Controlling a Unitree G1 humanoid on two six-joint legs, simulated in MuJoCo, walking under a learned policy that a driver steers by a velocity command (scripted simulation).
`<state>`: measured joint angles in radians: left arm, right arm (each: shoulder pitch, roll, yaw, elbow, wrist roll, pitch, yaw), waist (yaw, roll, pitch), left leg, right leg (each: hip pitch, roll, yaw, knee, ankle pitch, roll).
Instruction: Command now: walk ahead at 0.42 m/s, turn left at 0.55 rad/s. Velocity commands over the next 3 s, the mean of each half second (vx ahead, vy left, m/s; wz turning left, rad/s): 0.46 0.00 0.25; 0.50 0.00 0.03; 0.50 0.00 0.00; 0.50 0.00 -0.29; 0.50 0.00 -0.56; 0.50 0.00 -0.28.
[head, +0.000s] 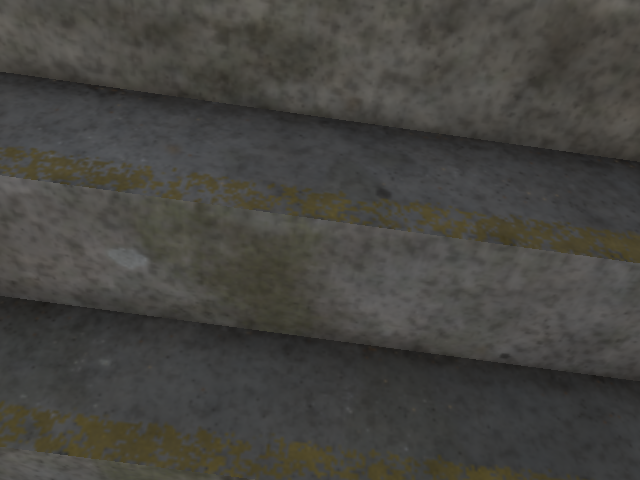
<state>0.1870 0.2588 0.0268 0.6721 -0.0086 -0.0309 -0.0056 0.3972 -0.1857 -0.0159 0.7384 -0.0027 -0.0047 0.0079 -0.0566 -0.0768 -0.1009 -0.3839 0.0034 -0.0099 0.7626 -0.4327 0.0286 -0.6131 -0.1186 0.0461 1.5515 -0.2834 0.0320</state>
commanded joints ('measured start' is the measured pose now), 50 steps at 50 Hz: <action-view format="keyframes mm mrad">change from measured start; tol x64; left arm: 1 -223 -103 -60 -172 20 -59 -12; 50 301 -60 -57 218 95 24 -35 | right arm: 1 4 -144 -35 -29 -27 -14 -5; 50 -273 321 184 -318 47 -117 -5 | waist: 1 13 275 184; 50 -59 34 150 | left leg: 1 136 260 -554 -457 25 205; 8 999 168 -482 -283 1052 40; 18 570 120 -188 -252 2208 16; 23 -864 -219 -192 1890 -447 -84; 32 20 -255 186 524 -79 11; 35 -34 18 -749 -211 -451 248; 50 -1190 -123 -239 1756 284 53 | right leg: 1 -577 65 -9 647 173 8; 5 -1001 138 -1 1226 115 -87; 20 464 55 -19 -1521 524 -191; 29 215 -1 -405 -1385 927 -167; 32 537 -209 -272 -1087 2003 -351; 38 246 181 -50 117 -21 -155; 45 386 35 -249 -1221 405 -258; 50 392 -82 40 -991 703 -41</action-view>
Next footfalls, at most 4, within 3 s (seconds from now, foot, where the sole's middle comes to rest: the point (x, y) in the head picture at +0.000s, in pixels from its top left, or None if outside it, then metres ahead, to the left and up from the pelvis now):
0.46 right None -0.02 -0.08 -0.74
0.62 left None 0.17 0.17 -0.51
0.98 right None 0.00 0.00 -0.75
1.38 left None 0.09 0.30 -0.48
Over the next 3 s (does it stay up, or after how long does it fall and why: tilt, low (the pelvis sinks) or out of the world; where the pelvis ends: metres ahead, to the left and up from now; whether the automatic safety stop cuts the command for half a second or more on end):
stays up -0.07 0.39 0.01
